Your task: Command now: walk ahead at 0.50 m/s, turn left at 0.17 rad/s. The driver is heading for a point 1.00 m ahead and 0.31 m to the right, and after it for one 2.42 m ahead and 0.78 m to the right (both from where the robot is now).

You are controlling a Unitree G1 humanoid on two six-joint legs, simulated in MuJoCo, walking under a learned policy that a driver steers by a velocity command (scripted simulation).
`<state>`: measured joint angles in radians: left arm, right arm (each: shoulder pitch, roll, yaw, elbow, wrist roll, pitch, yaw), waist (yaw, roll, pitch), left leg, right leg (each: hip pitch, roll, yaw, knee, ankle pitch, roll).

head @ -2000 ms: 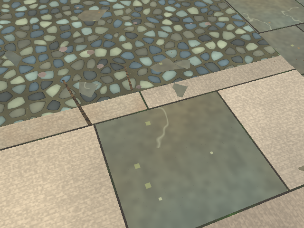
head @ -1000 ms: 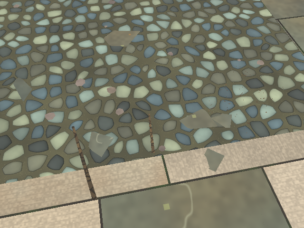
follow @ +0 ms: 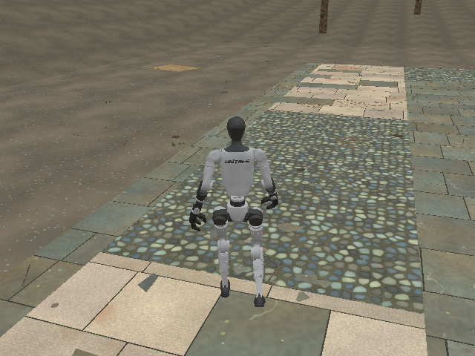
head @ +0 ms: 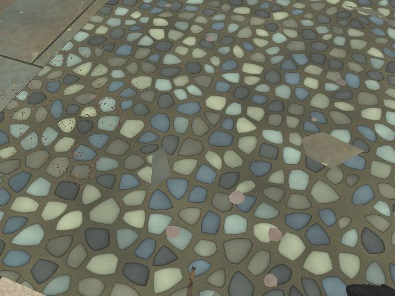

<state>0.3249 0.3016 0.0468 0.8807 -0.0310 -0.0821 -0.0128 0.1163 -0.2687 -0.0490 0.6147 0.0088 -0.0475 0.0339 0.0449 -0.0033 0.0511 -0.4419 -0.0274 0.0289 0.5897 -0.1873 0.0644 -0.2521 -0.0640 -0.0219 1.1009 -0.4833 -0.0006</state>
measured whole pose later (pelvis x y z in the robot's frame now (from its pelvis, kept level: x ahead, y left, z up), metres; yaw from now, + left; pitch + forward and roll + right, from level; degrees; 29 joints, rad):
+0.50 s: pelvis +0.28 -0.05 +0.00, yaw +0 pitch +2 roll +1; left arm 0.08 0.27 0.04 0.77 -0.01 -0.09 -0.04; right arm 0.36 -0.30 -0.06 0.83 0.02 -0.05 0.00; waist -0.04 0.01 0.03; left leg -0.18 -0.01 -0.05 0.93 -0.48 0.01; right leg -0.48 0.00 -0.04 0.58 -0.15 -0.05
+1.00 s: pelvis +0.55 -0.02 +0.00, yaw -3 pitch +3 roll -1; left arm 0.39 0.30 0.05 0.93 -0.01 -0.04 0.00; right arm 0.04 -0.25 -0.04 0.71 0.00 -0.10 0.03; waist 0.08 -0.01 0.02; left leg -0.48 0.02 0.02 0.53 -0.09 0.02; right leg -0.08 0.00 0.04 0.62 -0.49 -0.01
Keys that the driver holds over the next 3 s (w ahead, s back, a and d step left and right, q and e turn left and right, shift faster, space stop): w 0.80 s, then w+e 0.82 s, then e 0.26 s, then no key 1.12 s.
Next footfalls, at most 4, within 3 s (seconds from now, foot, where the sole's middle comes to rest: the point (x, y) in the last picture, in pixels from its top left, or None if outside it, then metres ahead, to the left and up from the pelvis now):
0.44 right None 0.41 -0.15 -0.76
0.96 left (186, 220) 0.70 0.10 -0.76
1.50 right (268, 173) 0.92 -0.21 -0.76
1.96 left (253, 118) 1.21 -0.17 -0.76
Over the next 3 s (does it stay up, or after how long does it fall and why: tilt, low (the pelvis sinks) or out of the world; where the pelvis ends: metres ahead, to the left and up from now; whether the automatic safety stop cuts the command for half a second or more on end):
stays up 1.07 -0.24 0.01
